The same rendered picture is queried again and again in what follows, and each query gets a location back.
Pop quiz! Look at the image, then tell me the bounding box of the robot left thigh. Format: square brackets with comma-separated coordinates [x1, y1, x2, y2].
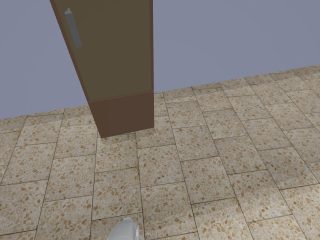
[106, 220, 140, 240]

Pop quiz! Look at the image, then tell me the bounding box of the robot left shin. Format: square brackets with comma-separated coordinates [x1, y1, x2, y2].
[123, 217, 133, 221]

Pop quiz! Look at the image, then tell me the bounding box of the cupboard door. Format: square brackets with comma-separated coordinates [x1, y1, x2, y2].
[54, 0, 152, 101]

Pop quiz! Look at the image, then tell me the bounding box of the handle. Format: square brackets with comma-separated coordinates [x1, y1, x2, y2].
[64, 8, 82, 48]

